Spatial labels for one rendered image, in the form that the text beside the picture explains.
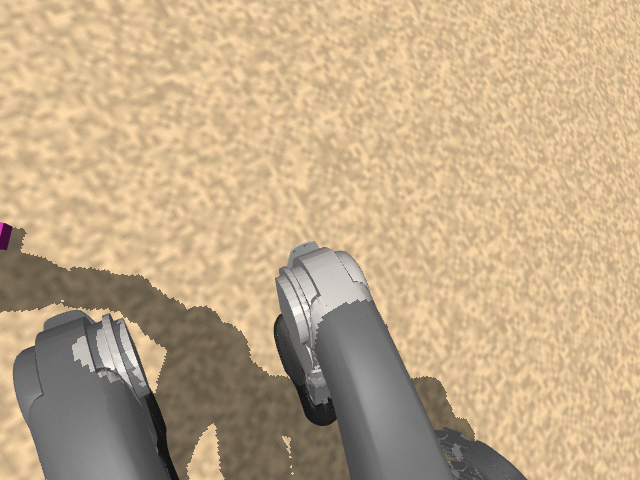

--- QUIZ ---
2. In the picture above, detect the right robot foot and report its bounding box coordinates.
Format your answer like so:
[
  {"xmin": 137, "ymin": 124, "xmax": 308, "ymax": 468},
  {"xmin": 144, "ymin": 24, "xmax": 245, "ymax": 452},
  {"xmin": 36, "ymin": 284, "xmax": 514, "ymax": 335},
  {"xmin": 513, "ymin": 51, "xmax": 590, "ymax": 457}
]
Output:
[{"xmin": 274, "ymin": 313, "xmax": 337, "ymax": 426}]

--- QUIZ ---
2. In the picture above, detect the small box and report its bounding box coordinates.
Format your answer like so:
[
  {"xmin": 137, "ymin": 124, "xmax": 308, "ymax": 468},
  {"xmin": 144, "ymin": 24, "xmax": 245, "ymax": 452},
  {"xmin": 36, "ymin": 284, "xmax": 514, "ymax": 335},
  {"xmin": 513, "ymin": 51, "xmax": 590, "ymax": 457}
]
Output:
[{"xmin": 0, "ymin": 222, "xmax": 12, "ymax": 250}]

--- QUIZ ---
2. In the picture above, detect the left robot foot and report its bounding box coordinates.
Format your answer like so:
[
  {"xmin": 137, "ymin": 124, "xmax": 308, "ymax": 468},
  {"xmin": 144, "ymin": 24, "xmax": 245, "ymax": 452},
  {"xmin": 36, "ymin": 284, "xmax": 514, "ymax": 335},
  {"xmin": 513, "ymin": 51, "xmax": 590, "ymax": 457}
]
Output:
[{"xmin": 144, "ymin": 390, "xmax": 179, "ymax": 480}]

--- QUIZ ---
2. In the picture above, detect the right robot hand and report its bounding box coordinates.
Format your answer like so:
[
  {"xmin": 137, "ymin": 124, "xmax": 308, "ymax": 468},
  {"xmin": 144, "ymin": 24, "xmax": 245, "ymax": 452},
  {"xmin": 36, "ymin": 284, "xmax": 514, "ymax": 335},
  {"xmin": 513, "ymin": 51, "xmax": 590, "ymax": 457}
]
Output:
[{"xmin": 434, "ymin": 427, "xmax": 527, "ymax": 480}]

